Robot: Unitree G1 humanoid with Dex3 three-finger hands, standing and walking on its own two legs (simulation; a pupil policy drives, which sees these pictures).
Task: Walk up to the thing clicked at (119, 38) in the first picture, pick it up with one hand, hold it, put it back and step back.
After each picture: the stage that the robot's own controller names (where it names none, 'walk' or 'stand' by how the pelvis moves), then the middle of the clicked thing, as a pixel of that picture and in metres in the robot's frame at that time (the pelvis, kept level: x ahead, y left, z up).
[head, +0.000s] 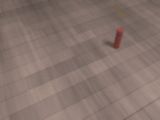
stand; (118, 38) +1.28 -0.40 -0.66
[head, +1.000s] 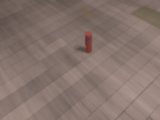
walk; (88, 42) +1.22 +0.01 -0.63
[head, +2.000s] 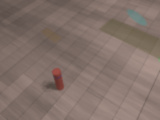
walk; (58, 79) +0.76 +0.25 -0.64
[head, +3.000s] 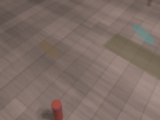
walk; (57, 111) +0.48 +0.16 -0.64
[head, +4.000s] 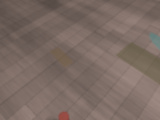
stand; out of the picture +0.42 +0.14 -0.65
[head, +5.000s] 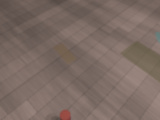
stand; out of the picture +0.40 +0.13 -0.64
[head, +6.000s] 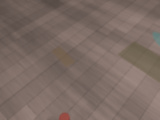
stand; out of the picture +0.40 +0.15 -0.65
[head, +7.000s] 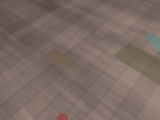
stand; out of the picture +0.41 +0.16 -0.65
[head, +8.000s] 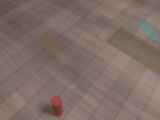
stand; (57, 107) +0.46 +0.16 -0.64
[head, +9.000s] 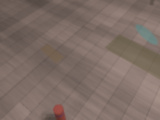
stand; (60, 115) +0.46 +0.18 -0.66
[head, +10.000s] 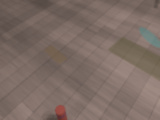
stand; (61, 116) +0.47 +0.17 -0.66
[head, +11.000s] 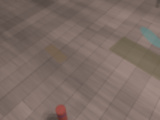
stand; (62, 116) +0.46 +0.16 -0.66
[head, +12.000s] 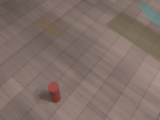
go down; (54, 93) +0.49 +0.16 -0.60
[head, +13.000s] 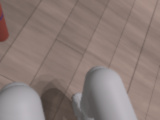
go down; out of the picture +0.54 +0.22 -0.23
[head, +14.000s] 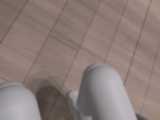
close in; out of the picture +0.54 +0.24 -0.22
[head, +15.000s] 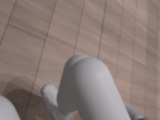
close; out of the picture +0.53 +0.28 -0.18
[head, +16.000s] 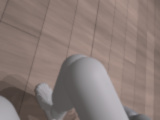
lift; out of the picture +0.52 +0.28 -0.19
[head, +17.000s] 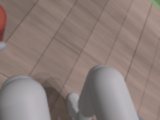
lift; out of the picture +0.44 +0.24 -0.11
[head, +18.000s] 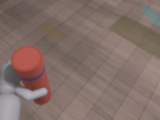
hold; (36, 81) +0.32 +0.15 +0.05
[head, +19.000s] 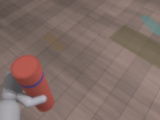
hold; (37, 88) +0.31 +0.16 +0.04
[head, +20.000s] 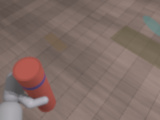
hold; (38, 89) +0.30 +0.15 +0.03
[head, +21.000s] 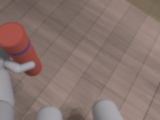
crouch; (24, 55) +0.42 +0.17 -0.03
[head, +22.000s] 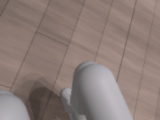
lower; out of the picture +0.54 +0.24 -0.10
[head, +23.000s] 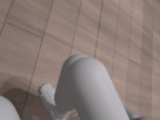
lower; out of the picture +0.49 +0.28 -0.18
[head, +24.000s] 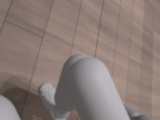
lower; out of the picture +0.49 +0.28 -0.18
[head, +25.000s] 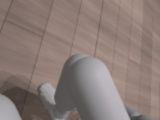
lower; out of the picture +0.49 +0.28 -0.18
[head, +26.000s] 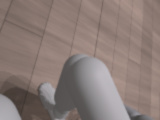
lower; out of the picture +0.49 +0.28 -0.18
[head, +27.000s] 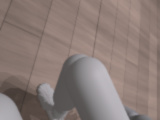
open; out of the picture +0.50 +0.27 -0.19
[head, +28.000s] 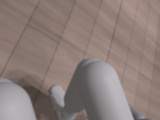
stand; out of the picture +0.49 +0.26 -0.20
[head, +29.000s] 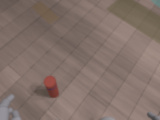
stand; (52, 88) +0.47 +0.16 -0.51
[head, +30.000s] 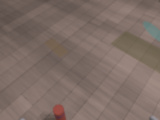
stand; (60, 116) +0.44 +0.16 -0.60
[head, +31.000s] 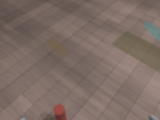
stand; (60, 116) +0.44 +0.15 -0.60
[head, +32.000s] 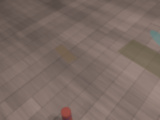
stand; (67, 118) +0.47 +0.15 -0.66
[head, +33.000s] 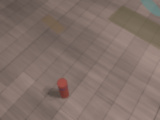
walk; (63, 89) +0.53 +0.13 -0.63
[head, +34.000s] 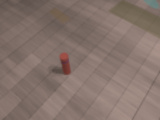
walk; (65, 64) +0.80 +0.17 -0.63
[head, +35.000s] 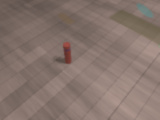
stand; (67, 53) +1.09 +0.19 -0.64
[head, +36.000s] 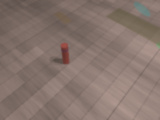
stand; (65, 54) +1.07 +0.17 -0.66
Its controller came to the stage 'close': yes
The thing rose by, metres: 0.68
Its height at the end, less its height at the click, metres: +0.00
